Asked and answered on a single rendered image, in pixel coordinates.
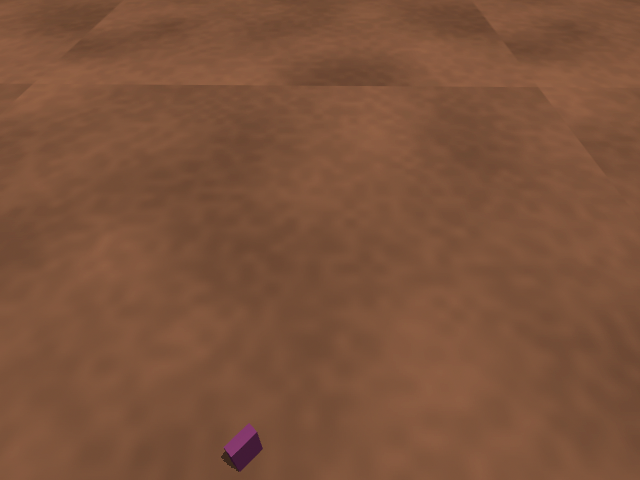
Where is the carton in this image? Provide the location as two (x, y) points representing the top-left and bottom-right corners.
(224, 423), (263, 472)

